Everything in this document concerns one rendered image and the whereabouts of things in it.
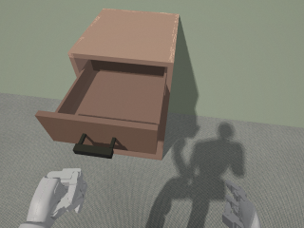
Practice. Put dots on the handle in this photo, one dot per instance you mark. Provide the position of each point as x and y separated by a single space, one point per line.
93 150

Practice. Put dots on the cabinet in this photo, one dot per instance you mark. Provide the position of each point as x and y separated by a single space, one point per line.
132 37

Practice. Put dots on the left robot hand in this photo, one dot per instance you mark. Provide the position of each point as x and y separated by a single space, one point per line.
68 186

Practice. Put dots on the drawer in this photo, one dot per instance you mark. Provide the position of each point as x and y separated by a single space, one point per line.
111 100

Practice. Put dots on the right robot hand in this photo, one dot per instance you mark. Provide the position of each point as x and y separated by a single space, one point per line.
245 214

